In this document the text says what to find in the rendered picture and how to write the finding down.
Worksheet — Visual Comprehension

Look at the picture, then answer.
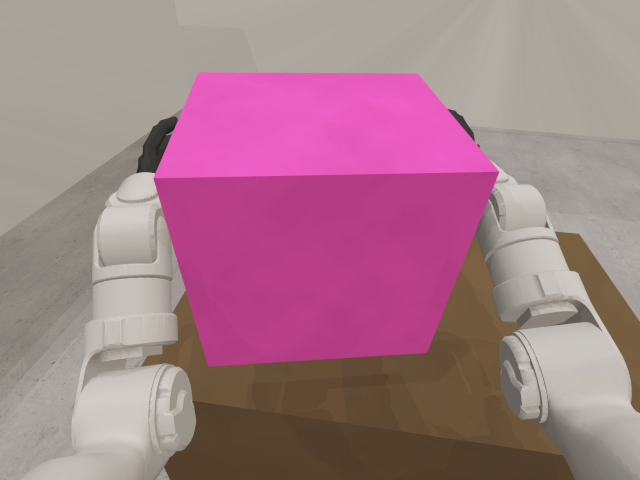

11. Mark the left robot forearm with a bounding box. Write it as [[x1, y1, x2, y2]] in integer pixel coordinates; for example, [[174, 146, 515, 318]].
[[71, 172, 178, 450]]

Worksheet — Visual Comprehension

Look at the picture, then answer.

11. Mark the robot right upper arm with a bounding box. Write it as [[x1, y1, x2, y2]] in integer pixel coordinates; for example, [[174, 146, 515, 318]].
[[499, 322, 640, 480]]

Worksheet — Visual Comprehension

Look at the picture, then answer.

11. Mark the robot left upper arm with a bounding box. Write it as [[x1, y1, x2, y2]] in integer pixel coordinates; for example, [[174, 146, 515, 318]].
[[19, 363, 196, 480]]

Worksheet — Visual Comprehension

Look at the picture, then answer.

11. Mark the right robot hand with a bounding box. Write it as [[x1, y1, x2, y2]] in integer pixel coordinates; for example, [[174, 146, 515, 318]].
[[448, 109, 480, 148]]

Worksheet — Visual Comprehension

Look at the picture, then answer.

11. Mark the right robot forearm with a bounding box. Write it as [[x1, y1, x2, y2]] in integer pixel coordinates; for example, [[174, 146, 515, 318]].
[[475, 160, 632, 403]]

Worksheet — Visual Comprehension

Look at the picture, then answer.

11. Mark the left robot hand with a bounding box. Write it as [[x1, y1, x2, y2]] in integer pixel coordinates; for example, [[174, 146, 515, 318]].
[[136, 116, 178, 173]]

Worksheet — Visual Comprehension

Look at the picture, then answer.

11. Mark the carton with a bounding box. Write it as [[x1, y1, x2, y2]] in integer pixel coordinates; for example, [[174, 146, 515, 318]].
[[153, 72, 499, 367]]

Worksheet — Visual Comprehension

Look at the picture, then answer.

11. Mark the pedestal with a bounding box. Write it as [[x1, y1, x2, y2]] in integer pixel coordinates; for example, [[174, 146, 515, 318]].
[[141, 232, 640, 480]]

